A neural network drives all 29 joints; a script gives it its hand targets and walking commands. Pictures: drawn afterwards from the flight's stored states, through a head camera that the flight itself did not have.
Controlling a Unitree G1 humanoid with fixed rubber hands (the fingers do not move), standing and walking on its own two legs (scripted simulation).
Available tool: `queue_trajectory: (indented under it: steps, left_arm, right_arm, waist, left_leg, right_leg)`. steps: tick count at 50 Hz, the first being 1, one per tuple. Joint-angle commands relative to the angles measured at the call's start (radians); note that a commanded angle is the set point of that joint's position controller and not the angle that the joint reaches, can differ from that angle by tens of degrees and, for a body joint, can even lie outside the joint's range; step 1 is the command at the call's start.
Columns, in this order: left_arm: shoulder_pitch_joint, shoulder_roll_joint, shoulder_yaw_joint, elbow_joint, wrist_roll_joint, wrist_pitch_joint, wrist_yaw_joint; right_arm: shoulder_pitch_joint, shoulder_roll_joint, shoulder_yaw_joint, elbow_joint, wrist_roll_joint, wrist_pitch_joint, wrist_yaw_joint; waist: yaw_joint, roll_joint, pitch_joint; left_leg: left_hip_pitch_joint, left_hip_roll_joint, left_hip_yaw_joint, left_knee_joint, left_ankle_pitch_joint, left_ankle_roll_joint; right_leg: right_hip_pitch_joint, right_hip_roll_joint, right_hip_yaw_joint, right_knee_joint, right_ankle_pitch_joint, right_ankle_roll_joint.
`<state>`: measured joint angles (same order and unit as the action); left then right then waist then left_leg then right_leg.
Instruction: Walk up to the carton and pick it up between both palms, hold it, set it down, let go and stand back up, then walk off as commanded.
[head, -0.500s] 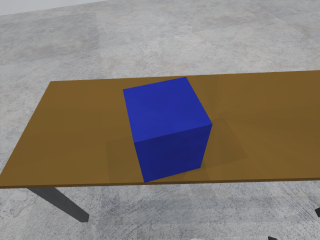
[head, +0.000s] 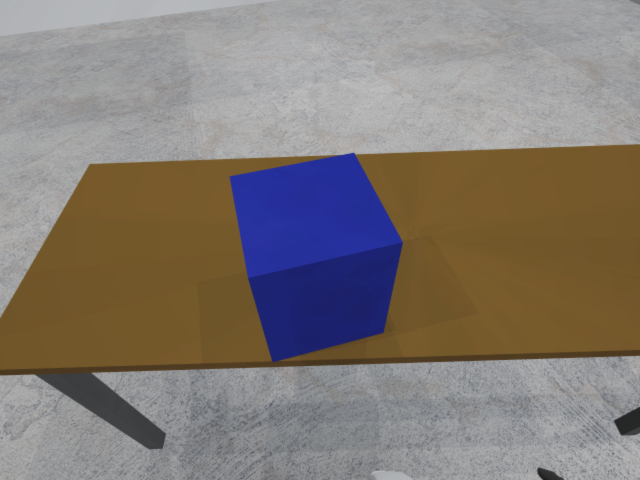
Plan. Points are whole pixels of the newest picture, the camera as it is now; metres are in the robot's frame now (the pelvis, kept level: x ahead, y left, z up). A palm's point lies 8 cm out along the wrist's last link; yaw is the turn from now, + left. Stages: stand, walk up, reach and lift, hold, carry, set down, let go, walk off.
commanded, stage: walk up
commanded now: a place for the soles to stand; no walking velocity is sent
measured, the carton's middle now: (312, 260) +0.43 +0.00 +0.02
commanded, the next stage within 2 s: reach and lift in 1.38 s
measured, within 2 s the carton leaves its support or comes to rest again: neither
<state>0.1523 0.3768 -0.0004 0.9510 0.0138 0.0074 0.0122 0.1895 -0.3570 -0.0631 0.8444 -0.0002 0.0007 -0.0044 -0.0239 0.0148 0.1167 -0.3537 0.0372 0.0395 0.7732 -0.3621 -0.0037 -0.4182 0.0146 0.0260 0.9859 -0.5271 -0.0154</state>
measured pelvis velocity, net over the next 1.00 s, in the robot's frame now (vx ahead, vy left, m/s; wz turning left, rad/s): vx -0.04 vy -0.01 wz -0.01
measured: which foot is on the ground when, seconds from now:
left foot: down 0.00-0.06, up 0.08-0.36, down 0.38-1.00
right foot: down 0.00-1.00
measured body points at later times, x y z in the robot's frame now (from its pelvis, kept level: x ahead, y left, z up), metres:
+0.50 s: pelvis -0.05 -0.01 +0.00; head +0.00 -0.03 +0.44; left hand +0.05 +0.28 -0.12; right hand +0.03 -0.32 -0.13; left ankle -0.02 +0.13 -0.71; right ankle +0.01 -0.11 -0.70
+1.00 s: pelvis -0.04 -0.01 +0.00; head +0.01 -0.02 +0.44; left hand +0.06 +0.29 -0.13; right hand +0.04 -0.31 -0.13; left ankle -0.02 +0.13 -0.71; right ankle +0.01 -0.11 -0.71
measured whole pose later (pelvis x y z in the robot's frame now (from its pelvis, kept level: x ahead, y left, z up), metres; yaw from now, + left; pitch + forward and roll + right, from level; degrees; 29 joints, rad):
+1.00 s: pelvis -0.04 -0.01 +0.00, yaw -1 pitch -3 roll +2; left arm 0.15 0.36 0.00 0.95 0.02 0.00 -0.01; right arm 0.19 -0.36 -0.06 0.86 0.00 -0.01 -0.01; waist -0.02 -0.01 0.15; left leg -0.36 0.02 0.02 0.81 -0.41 -0.01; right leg -0.43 0.02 0.03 0.85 -0.37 -0.03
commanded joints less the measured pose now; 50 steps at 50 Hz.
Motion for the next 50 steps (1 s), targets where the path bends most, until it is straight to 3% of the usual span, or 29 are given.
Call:
queue_trajectory:
  steps: [1,2,3,4,8,15,19,20,22,23,24,25,27,28,29,30,32,35,38,39,41,42,43,44,45,46,47,49,50]
  left_arm:
    - [0.121,0.213,0.104,-0.028,0.004,-0.014,-0.006]
    - [0.108,0.258,0.111,-0.023,0.017,-0.02,0.0]
    - [0.047,0.333,0.116,-0.052,0.028,-0.03,0.005]
    - [-0.017,0.364,0.115,-0.076,0.021,-0.031,0.003]
    - [-0.082,0.306,0.116,-0.094,0.019,-0.032,0.012]
    - [0.01,0.283,0.124,-0.077,0.021,-0.036,0.012]
    - [-0.056,0.263,0.111,-0.089,0.016,-0.025,0.001]
    - [-0.074,0.227,0.1,-0.091,0.01,-0.021,-0.005]
    - [-0.084,0.202,0.091,-0.085,0.009,-0.014,-0.011]
    - [-0.063,0.22,0.1,-0.07,0.016,-0.011,-0.01]
    - [-0.025,0.228,0.108,-0.058,0.017,-0.012,-0.014]
    - [0.017,0.231,0.112,-0.044,0.017,-0.017,-0.017]
    - [0.076,0.225,0.116,-0.023,0.021,-0.031,-0.021]
    - [0.058,0.25,0.117,-0.034,0.028,-0.039,-0.02]
    - [0.021,0.281,0.115,-0.039,0.032,-0.047,-0.02]
    - [-0.011,0.298,0.116,-0.054,0.029,-0.048,-0.021]
    - [-0.07,0.288,0.105,-0.068,0.029,-0.044,-0.014]
    - [-0.118,0.243,0.089,-0.08,0.016,-0.03,-0.018]
    - [-0.074,0.208,0.087,-0.077,0.008,-0.019,-0.023]
    - [-0.035,0.221,0.095,-0.065,0.011,-0.018,-0.022]
    - [0.028,0.231,0.103,-0.044,0.014,-0.025,-0.022]
    - [0.043,0.236,0.104,-0.038,0.016,-0.033,-0.022]
    - [0.042,0.259,0.108,-0.043,0.021,-0.041,-0.021]
    - [0.017,0.278,0.106,-0.048,0.022,-0.049,-0.021]
    - [-0.018,0.282,0.103,-0.06,0.015,-0.05,-0.02]
    - [-0.038,0.276,0.096,-0.071,0.016,-0.05,-0.016]
    - [-0.057,0.276,0.092,-0.074,0.016,-0.047,-0.013]
    - [-0.112,0.246,0.077,-0.086,0.01,-0.036,-0.013]
    - [-0.109,0.227,0.075,-0.092,0.004,-0.033,-0.015]
  right_arm:
    - [-0.152,-0.296,-0.058,-0.065,-0.011,-0.024,-0.033]
    - [-0.128,-0.256,-0.05,-0.061,-0.003,-0.012,-0.032]
    - [-0.088,-0.199,-0.035,-0.066,0.008,0.0,-0.035]
    - [-0.118,-0.234,-0.041,-0.06,0.0,0.01,-0.046]
    - [-0.064,-0.251,-0.057,-0.018,-0.002,0.006,-0.027]
    - [-0.031,-0.236,-0.056,0.0,-0.01,-0.011,-0.025]
    - [0.08,-0.211,-0.054,0.049,-0.015,-0.035,-0.025]
    - [0.095,-0.224,-0.057,0.058,-0.026,-0.045,-0.025]
    - [0.04,-0.312,-0.078,0.028,-0.029,-0.054,-0.024]
    - [-0.006,-0.337,-0.082,0.012,-0.034,-0.057,-0.024]
    - [-0.046,-0.338,-0.08,-0.006,-0.035,-0.059,-0.027]
    - [-0.075,-0.331,-0.075,-0.016,-0.031,-0.06,-0.028]
    - [-0.09,-0.28,-0.059,-0.023,-0.03,-0.055,-0.022]
    - [-0.073,-0.248,-0.051,-0.028,-0.023,-0.049,-0.019]
    - [-0.065,-0.208,-0.044,-0.022,-0.011,-0.037,-0.018]
    - [-0.033,-0.219,-0.042,-0.005,-0.016,-0.026,-0.022]
    - [0.013,-0.236,-0.048,0.027,-0.015,-0.028,-0.015]
    - [0.106,-0.218,-0.052,0.067,-0.02,-0.05,-0.01]
    - [0.042,-0.31,-0.066,0.028,-0.027,-0.062,-0.016]
    - [-0.016,-0.335,-0.069,0.004,-0.028,-0.064,-0.02]
    - [-0.067,-0.325,-0.062,-0.019,-0.025,-0.067,-0.024]
    - [-0.064,-0.302,-0.057,-0.021,-0.024,-0.064,-0.023]
    - [-0.047,-0.273,-0.049,-0.027,-0.016,-0.061,-0.022]
    - [-0.04,-0.236,-0.043,-0.026,-0.004,-0.053,-0.022]
    - [-0.023,-0.219,-0.036,-0.013,-0.001,-0.044,-0.023]
    - [0.0,-0.214,-0.033,0.003,-0.001,-0.041,-0.024]
    - [0.023,-0.215,-0.034,0.015,-0.002,-0.045,-0.022]
    - [0.069,-0.223,-0.038,0.04,-0.011,-0.061,-0.018]
    - [0.065,-0.26,-0.048,0.034,-0.015,-0.068,-0.018]
  waist:
    - [0.091,0.094,-0.086]
    - [0.077,-0.072,-0.04]
    - [0.039,-0.334,0.013]
    - [0.041,-0.203,0.041]
    - [0.029,-0.194,0.054]
    - [0.057,-0.215,-0.104]
    - [-0.003,-0.204,-0.186]
    - [-0.017,-0.136,-0.207]
    - [-0.01,0.053,-0.161]
    - [0.008,0.081,-0.112]
    - [0.029,0.066,-0.079]
    - [0.044,0.054,-0.092]
    - [0.074,0.04,-0.138]
    - [0.061,-0.089,-0.138]
    - [0.042,-0.219,-0.115]
    - [0.04,-0.213,-0.113]
    - [0.018,-0.178,-0.073]
    - [-0.037,-0.133,-0.107]
    - [0.003,0.046,-0.135]
    - [0.025,0.072,-0.111]
    - [0.054,0.047,-0.131]
    - [0.059,0.021,-0.158]
    - [0.056,-0.069,-0.18]
    - [0.034,-0.17,-0.185]
    - [0.026,-0.182,-0.176]
    - [0.019,-0.18,-0.178]
    - [0.009,-0.18,-0.173]
    - [-0.027,-0.129,-0.173]
    - [-0.025,-0.064,-0.201]
  left_leg:
    - [-0.082,0.231,-0.193,-0.112,0.351,0.14]
    - [-0.135,0.137,-0.122,0.05,0.204,0.082]
    - [-0.258,-0.012,0.001,0.218,-0.209,0.02]
    - [-0.182,-0.047,-0.107,0.268,-0.296,0.025]
    - [-0.136,-0.022,-0.1,0.263,-0.175,0.031]
    - [-0.136,-0.022,-0.077,0.058,-0.256,0.012]
    - [0.101,-0.041,-0.027,-0.189,-0.07,0.035]
    - [0.193,0.004,-0.096,-0.235,-0.002,0.05]
    - [0.14,0.228,-0.425,-0.382,-0.243,0.176]
    - [0.057,0.312,-0.488,-0.423,-0.279,0.235]
    - [0.004,0.327,-0.492,-0.397,-0.206,0.26]
    - [-0.024,0.306,-0.44,-0.342,-0.134,0.253]
    - [-0.082,0.205,-0.295,-0.231,-0.071,0.159]
    - [-0.118,0.101,-0.177,-0.107,-0.062,0.097]
    - [-0.165,-0.03,-0.038,0.052,-0.148,0.043]
    - [-0.146,-0.045,-0.07,0.11,-0.277,0.037]
    - [-0.08,-0.016,-0.081,0.1,-0.261,0.036]
    - [0.147,-0.015,-0.047,-0.143,-0.05,0.049]
    - [0.086,0.215,-0.426,-0.383,-0.249,0.168]
    - [0.034,0.287,-0.468,-0.39,-0.219,0.22]
    - [0.0,0.266,-0.4,-0.281,-0.023,0.217]
    - [-0.019,0.216,-0.322,-0.214,0.049,0.174]
    - [-0.053,0.128,-0.209,-0.108,0.106,0.115]
    - [-0.071,0.014,-0.076,0.021,0.05,0.058]
    - [-0.089,-0.042,-0.037,0.064,-0.107,0.037]
    - [-0.071,-0.041,-0.057,0.053,-0.219,0.04]
    - [-0.028,-0.033,-0.059,0.007,-0.201,0.042]
    - [0.133,0.01,-0.087,-0.151,0.028,0.054]
    - [0.175,0.078,-0.18,-0.188,0.116,0.084]
  right_leg:
    - [0.192,-0.018,-0.03,-0.338,0.196,-0.021]
    - [0.172,-0.08,0.151,-0.515,0.264,-0.021]
    - [0.125,-0.256,0.501,-0.675,0.32,-0.068]
    - [-0.015,-0.313,0.578,-0.708,0.303,-0.148]
    - [0.034,-0.21,0.432,-0.65,0.208,-0.098]
    - [0.27,-0.221,0.442,-0.568,0.301,-0.129]
    - [0.143,-0.187,0.332,-0.473,0.318,-0.136]
    - [0.03,-0.16,0.287,-0.429,0.255,-0.102]
    - [-0.094,-0.011,0.108,-0.213,0.01,-0.017]
    - [-0.055,0.007,0.017,-0.084,0.009,-0.001]
    - [-0.022,-0.007,0.019,-0.056,0.02,0.003]
    - [0.042,-0.016,0.019,-0.1,0.033,-0.003]
    - [0.166,-0.038,0.06,-0.303,0.103,-0.032]
    - [0.182,-0.108,0.221,-0.476,0.112,-0.061]
    - [0.166,-0.217,0.464,-0.626,0.016,-0.095]
    - [0.118,-0.275,0.584,-0.694,-0.11,-0.143]
    - [0.033,-0.261,0.526,-0.678,-0.189,-0.177]
    - [-0.073,-0.166,0.305,-0.544,0.002,-0.113]
    - [-0.056,-0.007,0.091,-0.22,0.033,-0.013]
    - [-0.016,0.002,0.019,-0.131,0.042,-0.002]
    - [0.068,-0.027,0.03,-0.185,0.093,-0.014]
    - [0.122,-0.05,0.068,-0.28,0.191,-0.028]
    - [0.172,-0.108,0.186,-0.407,0.283,-0.06]
    - [0.179,-0.183,0.358,-0.511,0.29,-0.11]
    - [0.186,-0.241,0.466,-0.547,0.293,-0.159]
    - [0.171,-0.261,0.49,-0.548,0.271,-0.195]
    - [0.138,-0.254,0.458,-0.536,0.262,-0.193]
    - [0.013,-0.181,0.3,-0.459,0.322,-0.122]
    - [-0.019,-0.121,0.219,-0.379,0.355,-0.073]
